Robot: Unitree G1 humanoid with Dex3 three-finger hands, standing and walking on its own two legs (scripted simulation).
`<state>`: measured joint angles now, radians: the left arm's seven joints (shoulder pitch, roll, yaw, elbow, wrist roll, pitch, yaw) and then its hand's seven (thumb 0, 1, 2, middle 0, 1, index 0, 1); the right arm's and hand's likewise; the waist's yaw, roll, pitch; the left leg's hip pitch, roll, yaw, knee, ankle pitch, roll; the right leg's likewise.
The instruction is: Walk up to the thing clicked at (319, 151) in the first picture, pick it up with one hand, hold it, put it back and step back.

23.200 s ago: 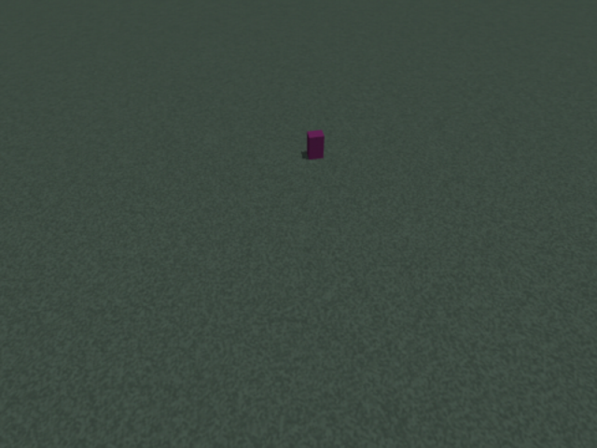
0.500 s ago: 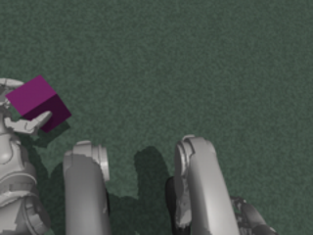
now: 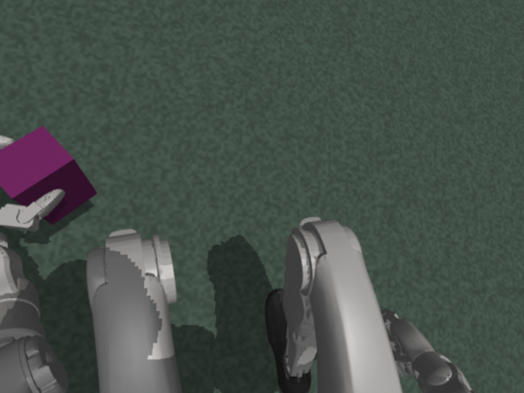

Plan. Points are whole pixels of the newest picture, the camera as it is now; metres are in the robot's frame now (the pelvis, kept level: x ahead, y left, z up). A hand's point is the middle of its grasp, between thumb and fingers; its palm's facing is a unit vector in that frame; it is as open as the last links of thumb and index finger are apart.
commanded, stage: lower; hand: left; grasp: from the side
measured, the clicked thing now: (48, 180) +0.40 +0.29 -0.12
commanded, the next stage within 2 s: loosen in 1.52 s
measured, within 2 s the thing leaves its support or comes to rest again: rests again in 1.30 s
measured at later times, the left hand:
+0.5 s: hand (29, 184) +0.40 +0.33 -0.15, palm faces +0.46 -0.89 -0.01, open 9.9 cm
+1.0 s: hand (37, 189) +0.40 +0.32 -0.18, palm faces +0.47 -0.88 -0.01, open 9.9 cm
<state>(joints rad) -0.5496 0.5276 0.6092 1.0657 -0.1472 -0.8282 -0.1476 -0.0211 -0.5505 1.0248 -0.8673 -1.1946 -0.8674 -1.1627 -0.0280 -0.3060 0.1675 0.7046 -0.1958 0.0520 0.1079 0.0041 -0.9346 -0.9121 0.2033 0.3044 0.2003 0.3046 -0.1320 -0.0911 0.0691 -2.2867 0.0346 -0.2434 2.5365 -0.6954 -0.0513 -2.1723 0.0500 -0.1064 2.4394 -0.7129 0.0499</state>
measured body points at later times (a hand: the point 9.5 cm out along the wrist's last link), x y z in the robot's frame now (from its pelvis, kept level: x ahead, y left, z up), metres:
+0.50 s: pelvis +0.00 +0.01 -0.02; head +0.22 +0.14 +0.34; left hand +0.37 +0.37 -0.15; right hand +0.15 -0.26 -0.09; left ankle +0.08 +0.14 -0.27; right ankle +0.10 -0.12 -0.27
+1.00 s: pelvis -0.01 +0.01 -0.02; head +0.22 +0.17 +0.33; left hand +0.37 +0.37 -0.18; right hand +0.15 -0.25 -0.07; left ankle +0.08 +0.14 -0.27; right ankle +0.10 -0.12 -0.27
